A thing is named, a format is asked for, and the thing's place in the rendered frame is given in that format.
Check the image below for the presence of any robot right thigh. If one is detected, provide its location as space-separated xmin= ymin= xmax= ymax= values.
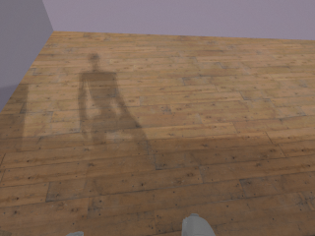
xmin=181 ymin=215 xmax=216 ymax=236

